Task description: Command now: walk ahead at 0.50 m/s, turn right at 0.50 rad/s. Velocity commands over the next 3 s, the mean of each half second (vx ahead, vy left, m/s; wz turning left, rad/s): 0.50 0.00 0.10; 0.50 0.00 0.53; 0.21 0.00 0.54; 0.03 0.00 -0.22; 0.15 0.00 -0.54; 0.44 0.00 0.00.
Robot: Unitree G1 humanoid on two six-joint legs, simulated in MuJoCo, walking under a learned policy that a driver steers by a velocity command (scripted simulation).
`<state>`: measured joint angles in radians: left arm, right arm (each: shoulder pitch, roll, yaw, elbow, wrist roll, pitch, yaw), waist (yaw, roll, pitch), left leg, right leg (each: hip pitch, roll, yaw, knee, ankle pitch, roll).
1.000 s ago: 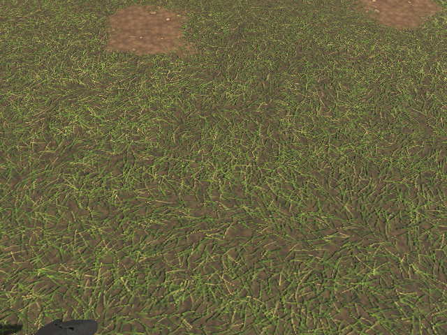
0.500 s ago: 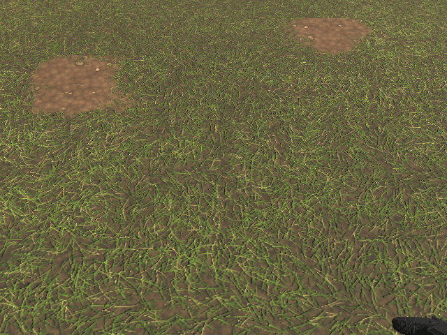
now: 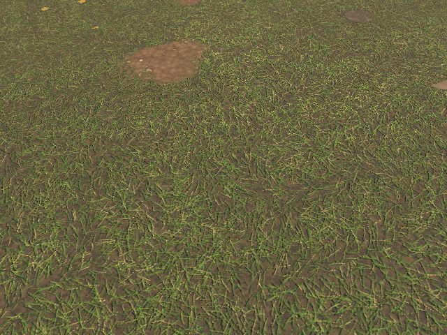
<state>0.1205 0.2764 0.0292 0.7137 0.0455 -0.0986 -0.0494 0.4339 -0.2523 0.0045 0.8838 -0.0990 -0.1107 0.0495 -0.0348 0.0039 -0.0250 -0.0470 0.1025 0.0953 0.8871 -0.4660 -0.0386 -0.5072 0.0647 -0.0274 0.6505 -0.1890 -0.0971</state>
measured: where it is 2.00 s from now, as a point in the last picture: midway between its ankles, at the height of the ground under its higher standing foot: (179, 275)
